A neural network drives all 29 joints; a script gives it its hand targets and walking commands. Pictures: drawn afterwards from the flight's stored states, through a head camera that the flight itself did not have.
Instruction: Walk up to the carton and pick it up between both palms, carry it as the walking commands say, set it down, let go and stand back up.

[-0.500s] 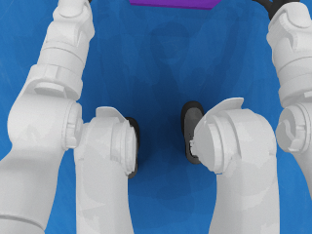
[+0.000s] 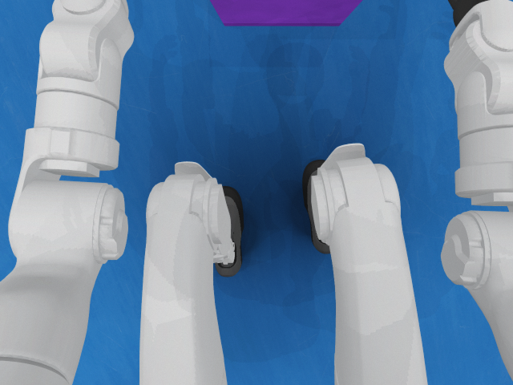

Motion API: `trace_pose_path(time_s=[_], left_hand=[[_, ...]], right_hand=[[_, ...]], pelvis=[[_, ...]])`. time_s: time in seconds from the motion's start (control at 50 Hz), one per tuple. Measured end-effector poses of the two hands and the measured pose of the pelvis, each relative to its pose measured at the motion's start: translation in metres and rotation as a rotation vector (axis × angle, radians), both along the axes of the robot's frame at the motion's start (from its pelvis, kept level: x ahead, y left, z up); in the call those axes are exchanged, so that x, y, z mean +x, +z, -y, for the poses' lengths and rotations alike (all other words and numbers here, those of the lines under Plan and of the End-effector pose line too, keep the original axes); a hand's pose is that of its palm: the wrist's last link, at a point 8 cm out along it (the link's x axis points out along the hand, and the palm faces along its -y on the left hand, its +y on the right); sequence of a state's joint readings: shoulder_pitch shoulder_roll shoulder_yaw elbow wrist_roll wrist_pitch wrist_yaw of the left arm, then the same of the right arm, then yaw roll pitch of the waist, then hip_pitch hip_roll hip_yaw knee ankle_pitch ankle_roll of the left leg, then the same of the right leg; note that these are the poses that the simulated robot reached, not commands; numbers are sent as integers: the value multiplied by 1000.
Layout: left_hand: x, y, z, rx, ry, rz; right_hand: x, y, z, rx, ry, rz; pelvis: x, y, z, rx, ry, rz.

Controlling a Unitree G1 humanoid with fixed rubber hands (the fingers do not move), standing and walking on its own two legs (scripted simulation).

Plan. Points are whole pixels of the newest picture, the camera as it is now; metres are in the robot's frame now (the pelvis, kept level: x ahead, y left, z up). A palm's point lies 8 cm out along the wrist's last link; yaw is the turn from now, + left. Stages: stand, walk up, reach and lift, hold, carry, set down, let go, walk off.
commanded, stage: set down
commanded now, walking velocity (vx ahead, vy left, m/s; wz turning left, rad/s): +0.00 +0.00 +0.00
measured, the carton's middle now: out of the picture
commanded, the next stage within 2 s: let go in 0.90 s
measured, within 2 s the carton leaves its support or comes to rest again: neither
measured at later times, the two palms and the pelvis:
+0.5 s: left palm out of the picture +0.56 +0.14 +0.01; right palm out of the picture +0.49 -0.27 +0.00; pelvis -0.01 -0.01 +0.12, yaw +0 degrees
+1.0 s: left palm out of the picture +0.55 +0.14 +0.11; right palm out of the picture +0.49 -0.27 +0.11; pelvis +0.01 -0.02 +0.24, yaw -1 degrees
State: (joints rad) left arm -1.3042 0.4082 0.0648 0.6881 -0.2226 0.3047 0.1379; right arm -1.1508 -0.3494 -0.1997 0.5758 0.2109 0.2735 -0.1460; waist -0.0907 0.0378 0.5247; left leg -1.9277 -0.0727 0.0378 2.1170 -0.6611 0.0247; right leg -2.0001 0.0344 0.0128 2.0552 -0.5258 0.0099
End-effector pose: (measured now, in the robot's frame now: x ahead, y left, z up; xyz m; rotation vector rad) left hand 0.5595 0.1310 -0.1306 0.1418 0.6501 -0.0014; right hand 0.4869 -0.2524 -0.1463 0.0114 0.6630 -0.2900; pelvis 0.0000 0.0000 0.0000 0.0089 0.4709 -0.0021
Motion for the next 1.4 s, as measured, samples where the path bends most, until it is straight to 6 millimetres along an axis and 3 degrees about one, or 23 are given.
trace_pose_path(time_s=[0.14, 0.28, 0.42, 0.6, 0.82, 0.96, 1.08, 1.18, 1.32, 1.4], left_hand=[[-6, 28, 0, 1, 15, -33], [-16, 62, -2, 7, -3, -34], [-9, 122, -4, 29, -24, -5], [-6, 170, 1, 8, -30, -33], [-9, 234, 5, 5, -37, -24], [-11, 244, -11, 22, -14, -61], [-20, 248, -7, 36, -30, -46], [-53, 249, -11, 97, -21, -86], [-121, 282, -19, 116, -17, -139], [-148, 306, -21, 121, -24, -165]], right_hand=[[13, 56, 13, -3, 6, 30], [15, 83, 0, 25, 33, 14], [8, 125, 4, 23, 29, 8], [0, 186, 21, 24, 21, 16], [8, 250, 15, 24, 46, 20], [6, 260, 24, -6, 13, -27], [4, 258, 9, -11, 89, -30], [-27, 256, 5, -60, 175, -108], [-89, 303, 22, -99, 216, -157], [-122, 328, 32, -73, 188, -181]], pelvis=[[-5, 34, 2, 1, -16, 1], [-10, 64, 8, 9, -9, -1], [-10, 97, 9, 9, -8, 20], [-8, 145, 9, 19, -27, 43], [-2, 202, 14, 31, -38, 72], [6, 231, 18, 14, -21, 70], [14, 241, 20, 8, -16, 71], [24, 251, 23, 14, -17, 104], [41, 274, 24, 11, -21, 210], [48, 290, 24, 9, -28, 238]])
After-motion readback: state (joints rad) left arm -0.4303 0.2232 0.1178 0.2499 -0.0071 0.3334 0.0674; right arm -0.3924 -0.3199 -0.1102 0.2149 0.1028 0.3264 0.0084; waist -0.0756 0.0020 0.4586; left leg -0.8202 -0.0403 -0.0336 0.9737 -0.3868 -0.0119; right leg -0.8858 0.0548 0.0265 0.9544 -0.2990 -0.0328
